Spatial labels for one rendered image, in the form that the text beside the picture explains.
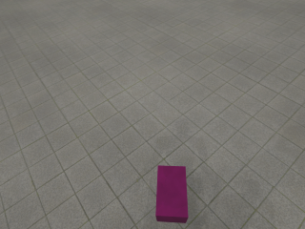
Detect carton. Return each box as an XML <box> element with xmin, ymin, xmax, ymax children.
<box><xmin>155</xmin><ymin>165</ymin><xmax>189</xmax><ymax>223</ymax></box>

